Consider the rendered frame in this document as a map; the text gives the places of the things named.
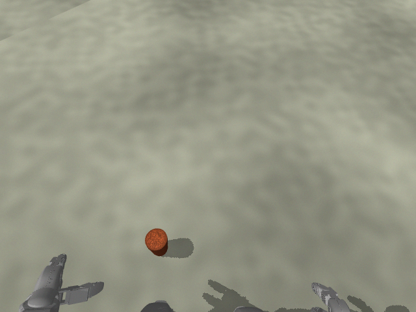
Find cup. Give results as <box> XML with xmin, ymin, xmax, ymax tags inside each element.
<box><xmin>145</xmin><ymin>228</ymin><xmax>168</xmax><ymax>256</ymax></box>

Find left robot arm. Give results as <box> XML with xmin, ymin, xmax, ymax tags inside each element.
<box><xmin>18</xmin><ymin>287</ymin><xmax>60</xmax><ymax>312</ymax></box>

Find left robot hand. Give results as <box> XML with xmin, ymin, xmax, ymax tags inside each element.
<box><xmin>33</xmin><ymin>254</ymin><xmax>104</xmax><ymax>305</ymax></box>

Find right robot hand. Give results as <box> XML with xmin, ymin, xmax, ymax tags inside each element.
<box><xmin>311</xmin><ymin>283</ymin><xmax>351</xmax><ymax>312</ymax></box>

